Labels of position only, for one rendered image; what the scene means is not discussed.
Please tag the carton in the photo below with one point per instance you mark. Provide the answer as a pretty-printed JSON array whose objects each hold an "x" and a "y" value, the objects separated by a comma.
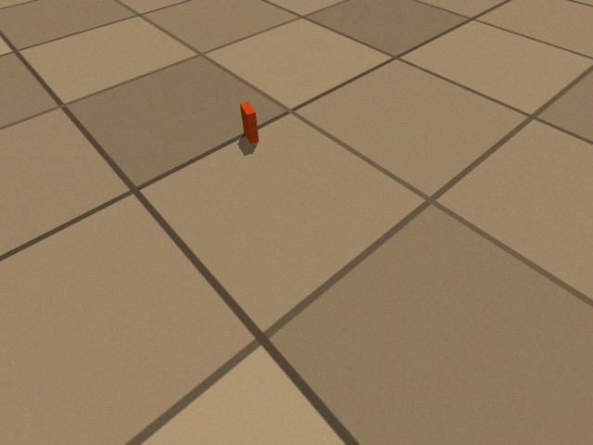
[{"x": 249, "y": 122}]

